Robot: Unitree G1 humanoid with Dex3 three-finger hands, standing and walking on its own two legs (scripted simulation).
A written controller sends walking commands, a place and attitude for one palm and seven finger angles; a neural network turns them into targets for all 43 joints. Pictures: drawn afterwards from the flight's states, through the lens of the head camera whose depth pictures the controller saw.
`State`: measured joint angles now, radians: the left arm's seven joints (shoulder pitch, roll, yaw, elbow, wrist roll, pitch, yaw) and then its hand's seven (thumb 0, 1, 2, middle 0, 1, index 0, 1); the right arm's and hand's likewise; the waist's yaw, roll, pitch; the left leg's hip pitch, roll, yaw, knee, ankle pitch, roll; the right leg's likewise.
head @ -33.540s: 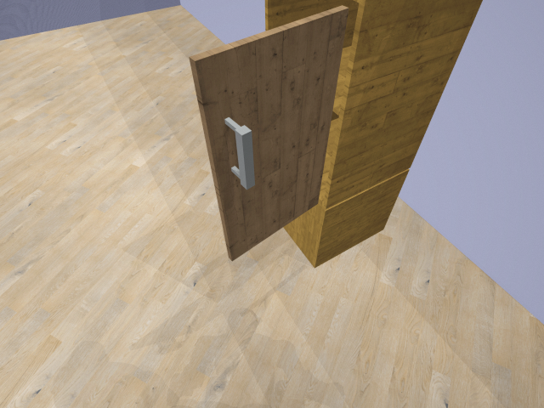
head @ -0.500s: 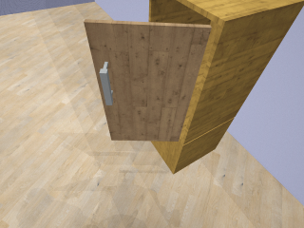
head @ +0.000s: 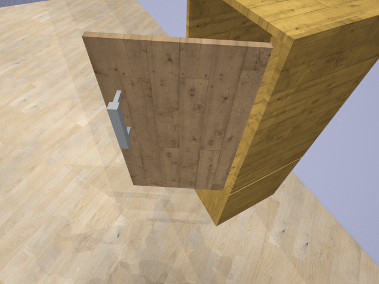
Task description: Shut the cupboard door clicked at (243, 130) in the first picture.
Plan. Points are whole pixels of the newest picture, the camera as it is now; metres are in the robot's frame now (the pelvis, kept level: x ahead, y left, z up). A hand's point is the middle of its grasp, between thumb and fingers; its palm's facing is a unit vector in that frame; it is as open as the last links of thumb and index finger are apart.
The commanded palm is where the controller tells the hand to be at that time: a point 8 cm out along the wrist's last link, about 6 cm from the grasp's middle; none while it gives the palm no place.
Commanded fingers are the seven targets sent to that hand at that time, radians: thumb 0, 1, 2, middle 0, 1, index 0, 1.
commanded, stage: come to a stop and stand still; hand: left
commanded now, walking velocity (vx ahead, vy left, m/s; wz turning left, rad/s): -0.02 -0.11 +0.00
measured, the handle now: (121, 120) +0.45 +0.20 +0.06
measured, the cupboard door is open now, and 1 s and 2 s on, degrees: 59 59 59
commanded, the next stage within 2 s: look again from close up in 1.50 s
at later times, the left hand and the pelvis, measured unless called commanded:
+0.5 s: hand out of the picture -0.03 +0.16 -0.17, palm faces -0.01 -0.98 -0.19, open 7.3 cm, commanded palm none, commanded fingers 0.00 0.90 0.90 -0.20 -0.30 -0.20 -0.30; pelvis -0.02 -0.02 +0.01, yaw -1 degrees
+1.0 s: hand out of the picture -0.01 +0.11 -0.17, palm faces +0.01 -0.99 -0.15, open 7.3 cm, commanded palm none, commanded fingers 0.00 0.90 0.90 -0.20 -0.30 -0.20 -0.30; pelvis +0.00 -0.04 +0.01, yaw -1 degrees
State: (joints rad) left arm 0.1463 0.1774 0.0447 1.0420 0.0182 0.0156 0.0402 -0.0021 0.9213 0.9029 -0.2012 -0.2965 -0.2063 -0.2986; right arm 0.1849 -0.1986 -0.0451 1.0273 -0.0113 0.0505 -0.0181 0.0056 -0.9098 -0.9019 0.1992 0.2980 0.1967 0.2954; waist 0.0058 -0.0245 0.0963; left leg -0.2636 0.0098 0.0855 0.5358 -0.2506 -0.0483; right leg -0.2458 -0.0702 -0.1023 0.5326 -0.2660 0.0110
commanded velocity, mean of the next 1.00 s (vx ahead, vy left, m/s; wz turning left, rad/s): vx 0.01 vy -0.03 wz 0.00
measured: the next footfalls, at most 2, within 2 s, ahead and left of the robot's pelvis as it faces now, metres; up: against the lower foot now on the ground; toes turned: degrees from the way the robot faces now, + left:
right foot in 0.36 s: -0.03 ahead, -0.14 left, +0.00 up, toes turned -2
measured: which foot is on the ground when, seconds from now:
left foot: down 0.00-1.00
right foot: down 0.00-0.02, up 0.04-0.34, down 0.36-1.00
